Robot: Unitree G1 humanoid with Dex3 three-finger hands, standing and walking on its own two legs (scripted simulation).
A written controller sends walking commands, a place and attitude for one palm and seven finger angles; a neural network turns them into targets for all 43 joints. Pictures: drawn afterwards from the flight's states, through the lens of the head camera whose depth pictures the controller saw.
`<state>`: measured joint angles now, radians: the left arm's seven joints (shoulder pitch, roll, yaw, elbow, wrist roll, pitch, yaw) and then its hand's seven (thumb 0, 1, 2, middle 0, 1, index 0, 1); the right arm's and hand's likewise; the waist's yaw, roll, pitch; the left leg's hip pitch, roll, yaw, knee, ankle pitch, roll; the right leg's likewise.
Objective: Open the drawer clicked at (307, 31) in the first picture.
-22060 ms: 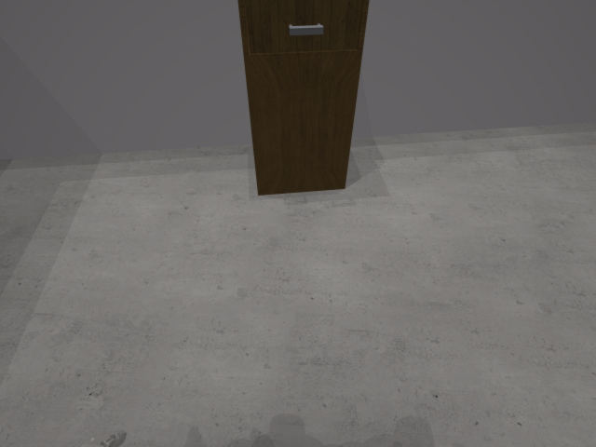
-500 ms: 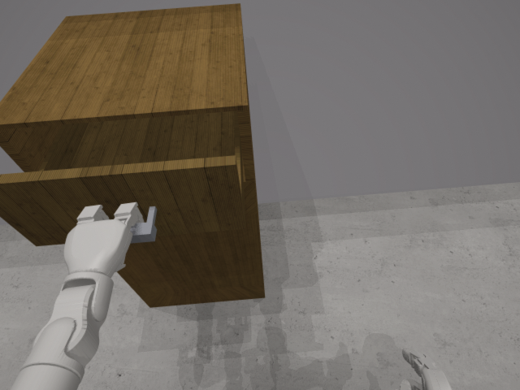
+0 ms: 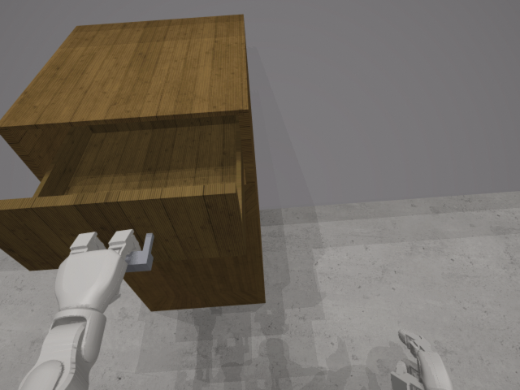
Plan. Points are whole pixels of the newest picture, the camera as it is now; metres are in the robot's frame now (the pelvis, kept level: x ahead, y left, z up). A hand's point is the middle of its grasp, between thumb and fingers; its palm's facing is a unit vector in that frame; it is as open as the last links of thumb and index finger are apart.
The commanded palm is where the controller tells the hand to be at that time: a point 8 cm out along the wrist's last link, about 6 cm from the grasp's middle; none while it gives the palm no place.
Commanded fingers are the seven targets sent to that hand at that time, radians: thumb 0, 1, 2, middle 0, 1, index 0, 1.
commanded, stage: pull the drawer open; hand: left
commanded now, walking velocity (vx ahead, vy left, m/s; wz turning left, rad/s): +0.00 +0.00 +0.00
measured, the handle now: (115, 252) +0.30 +0.27 +0.04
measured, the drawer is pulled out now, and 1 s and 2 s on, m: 0.18 0.30 0.29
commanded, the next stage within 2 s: open the thumb to release the handle in 1.48 s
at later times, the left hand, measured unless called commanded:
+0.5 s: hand (101, 323) +0.20 +0.26 +0.02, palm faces +0.01 -0.08 -1.00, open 5.7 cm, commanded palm +0.16 +0.27 +0.08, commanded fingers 0.00 0.90 0.90 -0.40 -1.35 -0.40 -1.35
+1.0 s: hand (88, 371) +0.14 +0.25 +0.02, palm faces +0.00 -0.08 -1.00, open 5.7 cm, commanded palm +0.09 +0.26 +0.08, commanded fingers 0.00 0.90 0.90 -0.40 -1.35 -0.40 -1.35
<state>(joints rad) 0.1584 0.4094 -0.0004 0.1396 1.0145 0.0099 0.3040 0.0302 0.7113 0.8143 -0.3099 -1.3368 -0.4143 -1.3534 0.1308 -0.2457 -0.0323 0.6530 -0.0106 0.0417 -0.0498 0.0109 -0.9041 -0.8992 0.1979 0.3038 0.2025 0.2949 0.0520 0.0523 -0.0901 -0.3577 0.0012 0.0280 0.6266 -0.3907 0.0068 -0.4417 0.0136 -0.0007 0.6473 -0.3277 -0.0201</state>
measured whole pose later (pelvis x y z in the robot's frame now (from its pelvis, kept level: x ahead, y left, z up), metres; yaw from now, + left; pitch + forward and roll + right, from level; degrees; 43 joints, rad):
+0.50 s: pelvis +0.00 +0.00 +0.00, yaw -1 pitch +5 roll +0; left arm 0.40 0.39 -0.01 -0.07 1.02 0.03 0.33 0.04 0.71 0.77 -0.31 -1.32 -0.41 -1.35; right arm 0.10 -0.23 -0.02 0.64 -0.02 0.04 -0.03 0.01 -0.90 -0.90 0.20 0.30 0.20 0.30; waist 0.07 0.05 -0.08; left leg -0.32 0.00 0.04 0.62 -0.39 0.01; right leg -0.41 0.02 0.01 0.64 -0.32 -0.02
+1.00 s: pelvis -0.01 +0.00 +0.00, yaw -1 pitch +5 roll +0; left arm 0.63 0.40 -0.01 -0.21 1.02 0.00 0.38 0.04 0.70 0.77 -0.33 -1.31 -0.41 -1.35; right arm 0.09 -0.22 -0.01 0.62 -0.04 0.05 0.00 0.01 -0.90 -0.90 0.20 0.30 0.20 0.30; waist 0.09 0.05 -0.08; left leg -0.34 0.01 0.04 0.67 -0.41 0.00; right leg -0.43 0.02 0.01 0.69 -0.34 -0.02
